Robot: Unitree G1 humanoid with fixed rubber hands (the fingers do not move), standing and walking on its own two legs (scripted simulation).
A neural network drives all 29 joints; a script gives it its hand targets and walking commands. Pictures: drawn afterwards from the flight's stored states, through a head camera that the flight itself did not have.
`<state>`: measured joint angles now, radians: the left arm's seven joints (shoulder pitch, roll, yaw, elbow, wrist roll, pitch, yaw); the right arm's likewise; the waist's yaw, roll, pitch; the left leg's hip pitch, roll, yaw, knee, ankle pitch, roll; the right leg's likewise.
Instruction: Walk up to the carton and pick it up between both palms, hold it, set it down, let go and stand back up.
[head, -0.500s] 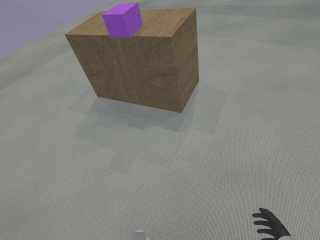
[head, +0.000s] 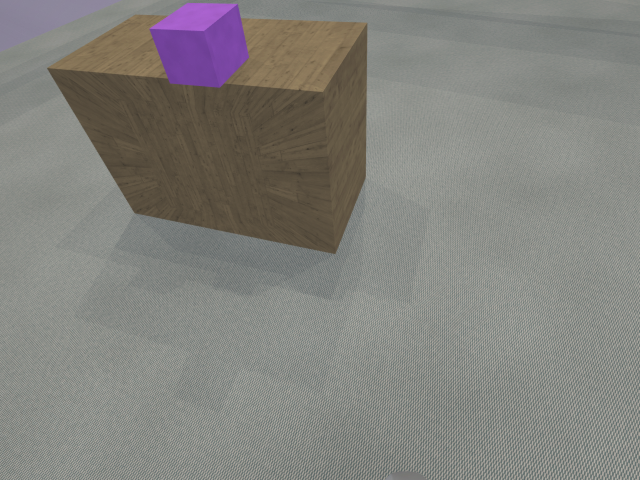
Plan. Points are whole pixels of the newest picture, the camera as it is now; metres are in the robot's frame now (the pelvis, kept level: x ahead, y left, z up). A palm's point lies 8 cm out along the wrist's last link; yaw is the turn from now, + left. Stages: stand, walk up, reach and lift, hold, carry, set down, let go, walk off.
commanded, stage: walk up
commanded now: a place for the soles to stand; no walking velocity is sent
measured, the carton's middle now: (203, 44) +1.30 +0.34 +0.02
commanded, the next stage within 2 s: none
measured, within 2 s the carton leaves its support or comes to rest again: neither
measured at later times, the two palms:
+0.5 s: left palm (1, 437) +0.22 +0.42 -0.03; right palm (492, 421) +0.24 -0.24 -0.14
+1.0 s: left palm out of the picture +0.37 +0.59 -0.07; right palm (389, 416) +0.25 -0.09 -0.12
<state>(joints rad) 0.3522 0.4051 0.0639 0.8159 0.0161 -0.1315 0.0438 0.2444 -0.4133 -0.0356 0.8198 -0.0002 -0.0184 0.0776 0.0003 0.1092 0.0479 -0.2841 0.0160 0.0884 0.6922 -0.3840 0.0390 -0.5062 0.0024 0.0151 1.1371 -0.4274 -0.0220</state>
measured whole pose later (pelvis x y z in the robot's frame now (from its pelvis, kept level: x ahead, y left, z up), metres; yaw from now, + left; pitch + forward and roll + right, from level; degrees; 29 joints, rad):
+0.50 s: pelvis +0.14 +0.07 -0.01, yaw -7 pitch -1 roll -1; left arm 0.38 0.43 0.07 0.86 0.02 -0.14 0.09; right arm 0.11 -0.44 -0.07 0.80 0.00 0.07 0.08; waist 0.00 0.20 0.06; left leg -0.67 0.10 0.02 1.16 -0.40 0.04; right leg -0.38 -0.03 0.09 0.76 -0.37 0.01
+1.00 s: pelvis +0.25 +0.25 -0.01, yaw -14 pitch -3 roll -2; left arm 0.31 0.46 0.06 0.93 0.02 -0.08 0.12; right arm 0.26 -0.45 -0.09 0.78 0.00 0.03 0.08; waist 0.00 0.11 0.08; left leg -0.33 -0.02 0.18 0.78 -0.41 0.07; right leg -0.51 -0.02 0.00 1.01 -0.41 -0.02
